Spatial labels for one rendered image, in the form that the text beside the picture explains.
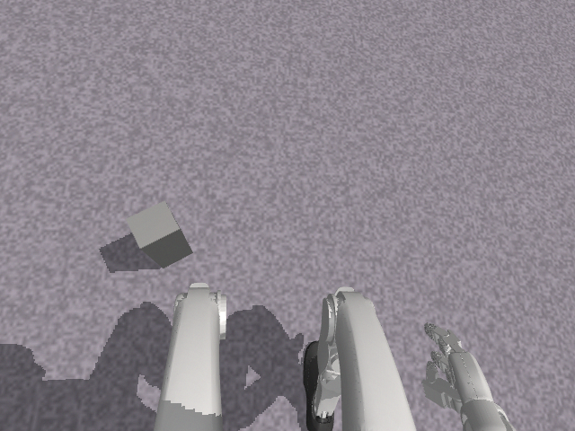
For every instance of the right robot foot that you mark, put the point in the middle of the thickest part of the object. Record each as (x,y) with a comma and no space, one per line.
(313,422)

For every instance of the right robot arm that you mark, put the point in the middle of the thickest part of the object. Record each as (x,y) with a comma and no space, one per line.
(484,415)

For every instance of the carton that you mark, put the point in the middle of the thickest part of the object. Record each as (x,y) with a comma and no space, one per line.
(158,235)

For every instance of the right robot hand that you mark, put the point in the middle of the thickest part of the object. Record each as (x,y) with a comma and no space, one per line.
(461,369)

